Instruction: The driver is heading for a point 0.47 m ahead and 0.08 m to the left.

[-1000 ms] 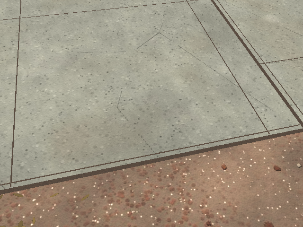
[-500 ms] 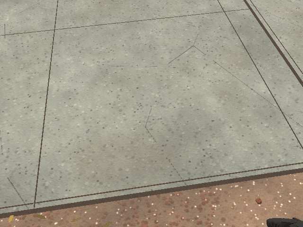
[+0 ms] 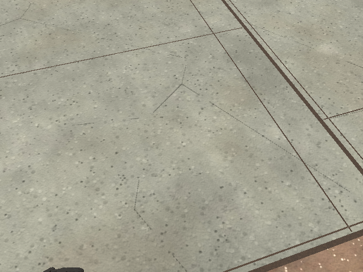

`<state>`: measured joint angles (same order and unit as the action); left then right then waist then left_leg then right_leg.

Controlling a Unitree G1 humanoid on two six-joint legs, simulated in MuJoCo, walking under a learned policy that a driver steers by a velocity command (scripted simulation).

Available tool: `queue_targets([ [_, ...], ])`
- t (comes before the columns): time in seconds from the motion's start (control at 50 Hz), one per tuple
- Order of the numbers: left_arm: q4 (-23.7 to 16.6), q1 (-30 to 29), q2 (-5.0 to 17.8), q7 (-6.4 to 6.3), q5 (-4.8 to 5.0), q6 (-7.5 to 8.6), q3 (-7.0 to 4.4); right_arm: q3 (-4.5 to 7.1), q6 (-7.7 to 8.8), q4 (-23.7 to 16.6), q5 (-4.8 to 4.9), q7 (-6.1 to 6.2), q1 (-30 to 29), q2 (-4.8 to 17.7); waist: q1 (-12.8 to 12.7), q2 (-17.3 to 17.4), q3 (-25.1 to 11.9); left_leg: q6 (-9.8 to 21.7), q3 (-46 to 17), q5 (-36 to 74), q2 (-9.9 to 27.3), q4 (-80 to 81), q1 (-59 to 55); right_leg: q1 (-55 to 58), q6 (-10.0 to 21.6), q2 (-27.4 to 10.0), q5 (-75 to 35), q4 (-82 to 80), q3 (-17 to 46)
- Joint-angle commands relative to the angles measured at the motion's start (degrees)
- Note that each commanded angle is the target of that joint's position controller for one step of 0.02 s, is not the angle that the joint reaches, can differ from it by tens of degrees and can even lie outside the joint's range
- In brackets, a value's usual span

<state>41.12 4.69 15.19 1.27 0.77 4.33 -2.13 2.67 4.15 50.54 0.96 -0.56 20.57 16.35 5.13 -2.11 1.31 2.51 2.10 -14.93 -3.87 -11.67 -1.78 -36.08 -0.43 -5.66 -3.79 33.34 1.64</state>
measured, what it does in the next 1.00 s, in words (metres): walks ahead: right foot, then left foot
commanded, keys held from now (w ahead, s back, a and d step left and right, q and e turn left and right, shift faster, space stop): w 0.10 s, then w+q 0.38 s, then no key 0.52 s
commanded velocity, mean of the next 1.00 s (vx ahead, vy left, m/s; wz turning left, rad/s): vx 0.34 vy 0.00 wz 0.21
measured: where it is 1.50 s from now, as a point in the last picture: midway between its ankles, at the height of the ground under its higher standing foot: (179, 266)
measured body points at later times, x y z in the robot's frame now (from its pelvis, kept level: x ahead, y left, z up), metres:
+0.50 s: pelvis +0.28 -0.04 +0.00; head +0.30 -0.04 +0.45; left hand +0.28 +0.24 -0.13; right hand +0.48 -0.27 -0.11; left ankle +0.44 +0.14 -0.69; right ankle +0.21 -0.14 -0.74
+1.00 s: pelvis +0.45 +0.02 -0.01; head +0.47 +0.02 +0.44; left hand +0.49 +0.31 -0.13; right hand +0.64 -0.19 -0.13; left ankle +0.47 +0.11 -0.74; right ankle +0.53 -0.12 -0.73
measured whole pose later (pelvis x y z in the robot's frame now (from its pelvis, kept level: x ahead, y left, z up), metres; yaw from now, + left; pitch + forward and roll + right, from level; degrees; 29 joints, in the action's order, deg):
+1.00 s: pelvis +0.45 +0.02 -0.01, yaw +15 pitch +0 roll +2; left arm 51.8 8.6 15.5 -2.3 -0.3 -0.6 -2.6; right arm 2.0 1.0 49.0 -1.1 -0.1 7.5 13.1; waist 0.2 -2.0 1.8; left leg 3.9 2.2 -8.7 -4.5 -24.6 16.4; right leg -20.6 -2.7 -5.1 13.3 34.7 2.4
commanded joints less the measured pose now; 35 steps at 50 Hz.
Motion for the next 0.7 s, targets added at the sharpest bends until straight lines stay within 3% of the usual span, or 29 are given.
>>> queue_targets([
  [0.02, -5.74, -6.48, 4.77, 0.98, 0.19, 1.21, -0.95, 2.56, -0.41, -1.38, 0.42, 0.54, 1.38, 10.41, -0.91, 4.90, 3.59, 8.34, -7.84, 17.42, 18.31, 1.14, 0.11, 0.15, 1.72, 1.11, 2.74, -3.48, -0.23],
  [0.06, -5.15, -3.21, 6.40, 1.16, 0.12, 1.27, -1.60, 2.88, -1.01, -1.21, 0.41, 0.75, 0.64, 11.27, -3.34, 6.28, 1.16, 7.13, -7.51, 28.17, 18.58, -3.88, -2.46, 5.76, 3.39, 2.91, 7.32, -4.65, -1.63],
  [0.08, -3.57, 2.58, 7.94, 0.96, -0.02, 1.29, -2.53, 2.83, -1.39, -1.34, 0.34, 0.84, -0.48, 11.33, -6.87, 6.34, -2.58, 5.97, -5.70, 37.49, 16.77, -11.25, -1.96, 14.14, 4.85, 4.77, 7.53, -6.17, -3.47],
  [0.1, -0.87, 11.86, 10.80, 0.41, -0.15, 1.17, -3.95, 2.07, -1.60, -1.75, -0.19, 0.99, -0.27, 9.57, -10.89, 5.30, -9.29, 4.13, -3.39, 37.92, 13.63, -23.06, 3.22, 28.44, 6.84, 4.02, 6.64, -5.24, -2.93],
  [0.12, 0.05, 19.60, 16.47, -0.07, -1.61, 1.06, -5.23, 0.18, -0.91, -3.65, -0.97, 0.70, 4.57, 4.13, -10.99, -4.33, -19.36, 0.65, -0.98, 18.96, 7.38, -45.07, 23.59, 52.34, 13.90, -10.83, 9.89, -3.82, 17.31],
  [0.14, 0.94, 22.04, 15.35, 0.20, -0.96, 0.82, -4.97, -0.83, 0.22, -2.71, -0.54, 0.43, 7.40, 1.33, -10.62, -13.33, -24.72, -0.76, -6.58, -18.28, 0.24, -57.30, 37.16, 60.13, 18.22, -17.86, 21.47, -12.84, 38.06],
  [0.16, 0.64, 19.87, 10.54, 0.05, -0.63, 0.87, -3.54, 0.93, 0.90, -3.29, 1.32, 0.12, 1.91, 7.88, -12.06, -7.54, -17.29, 0.08, -10.75, -17.08, 3.44, -62.44, 43.11, 54.83, 15.17, -16.25, 27.47, -15.37, 33.98],
  [0.18, 0.26, 15.41, 9.19, -0.15, -0.54, 0.91, -2.99, 1.39, 1.25, -4.81, 2.08, 0.10, -2.53, 9.14, -10.85, -5.11, -9.75, 0.61, -9.10, -11.42, 6.30, -61.44, 44.63, 46.58, 13.07, -14.76, 24.80, -16.97, 25.66],
  [0.2, 0.09, 11.70, 7.64, -0.19, -0.78, 1.01, -2.50, 1.46, 1.18, -5.07, 1.45, 0.35, -4.63, 8.63, -9.15, -2.28, -5.71, 0.32, -8.10, -6.63, 8.56, -58.56, 42.74, 39.21, 11.93, -12.45, 20.28, -19.03, 19.66],
  [0.22, 0.06, 9.27, 6.29, -0.13, -1.15, 1.42, -2.17, 1.79, 0.61, -4.79, 0.97, 0.47, -4.18, 7.91, -7.27, -3.01, -3.17, -0.11, -8.46, -3.05, 10.28, -55.78, 39.98, 33.93, 11.11, -10.57, 16.33, -21.23, 14.82],
  [0.26, 0.78, 7.36, 5.15, -0.02, -1.62, 2.42, -2.13, 1.73, -0.98, -3.54, 1.02, 0.55, -1.29, 5.52, -5.10, -3.63, -2.40, -0.93, -8.61, 0.48, 11.37, -54.62, 35.07, 28.71, 10.83, -8.72, 11.22, -24.54, 8.72],
  [0.32, 2.59, 7.32, 6.24, -0.34, -1.87, 3.16, -2.63, 1.79, -2.34, -4.42, 0.85, 0.89, -3.25, 4.09, -4.46, -2.12, 0.44, -2.19, -9.63, 5.77, 11.40, -50.78, 38.54, 27.07, 11.23, -8.37, 4.06, -26.68, 1.51],
  [0.42, 4.37, 8.46, 7.93, -1.56, -1.69, 2.55, -2.99, 1.39, -1.59, -6.99, 0.18, -0.39, -10.61, 2.70, -6.58, -0.63, 2.51, -2.48, -6.29, 19.39, 10.35, -34.18, 39.39, 29.82, 9.57, -6.66, 0.05, -27.94, -7.58],
  [0.48, 6.10, 11.74, 9.22, -2.05, -1.10, 1.64, -3.44, 0.75, -1.44, -9.72, 0.09, -1.45, -16.64, 1.54, -9.11, 0.72, 4.49, -1.50, -3.41, 20.35, 10.01, -27.84, 40.93, 34.80, 9.41, -8.46, -2.01, -27.30, -10.00],
  [0.52, 7.37, 13.17, 9.39, -2.20, -0.62, 0.41, -3.49, 0.50, -1.24, -11.67, -0.45, -2.10, -19.54, 0.98, -9.48, 1.19, 5.77, -0.67, -1.57, 17.65, 8.58, -23.80, 40.90, 37.71, 9.24, -9.12, -12.48, -23.58, -11.22],
  [0.56, 7.99, 13.19, 10.50, -2.56, -0.04, -0.77, -3.69, 0.89, -1.01, -12.76, -0.80, -2.73, -18.72, 1.71, -7.86, -0.76, 3.53, 0.63, 0.47, 13.43, 5.98, -22.09, 37.06, 40.46, 8.43, -9.82, -26.86, -17.93, -11.54],
  [0.6, 7.77, 11.39, 11.80, -3.07, 0.37, -1.55, -3.98, 2.32, -0.79, -11.37, -0.93, -2.96, -11.40, 4.82, -3.40, -2.99, -2.15, 2.57, 2.00, 10.68, 2.37, -20.66, 27.46, 41.98, 6.67, -8.92, -38.12, -7.72, -11.43],
  [0.62, 7.52, 10.05, 11.60, -3.18, 0.48, -1.82, -3.82, 3.60, -0.62, -9.34, -0.96, -2.48, -4.21, 7.13, 0.82, -1.72, -6.07, 4.20, 1.91, 17.38, 0.80, -15.49, 17.13, 39.21, 4.71, -6.55, -35.77, 2.05, -12.62],
  [0.64, 6.70, 11.62, 9.89, -3.10, -0.64, -1.32, -3.03, 4.72, -0.99, -8.25, -1.47, -1.22, 0.96, 11.42, 2.53, 3.88, -11.74, 6.73, -5.83, 39.75, 7.18, -16.56, 1.47, 28.35, 1.73, -3.18, -18.13, 16.26, -12.94],
  [0.66, 6.25, 19.77, 2.28, -1.68, -2.90, -0.38, -0.49, 4.41, -1.53, -8.55, -2.60, -0.11, -0.53, 14.99, -4.20, 17.96, -20.50, 18.48, -26.54, 68.72, 23.99, -23.66, -20.40, 6.66, -2.09, 6.01, 43.21, 38.13, -9.73],
  [0.68, 9.52, 21.10, 6.31, -0.75, -0.43, 0.37, -0.94, 3.28, -1.58, -9.17, -2.32, -0.47, 2.30, 10.71, -0.27, 9.89, -32.25, 23.45, -34.89, 62.26, 28.16, -19.39, -21.85, 5.97, -2.12, 7.13, 47.33, 45.14, 4.20],
  [0.7, 7.79, 13.58, 9.21, -0.59, 1.92, 0.27, -1.97, 2.93, -1.67, -9.35, -1.71, -0.67, -1.40, 9.31, 0.48, 6.84, -24.17, 20.44, -26.77, 55.80, 24.59, -16.24, -15.04, 2.87, -1.59, 4.16, 43.59, 44.35, 4.37],
])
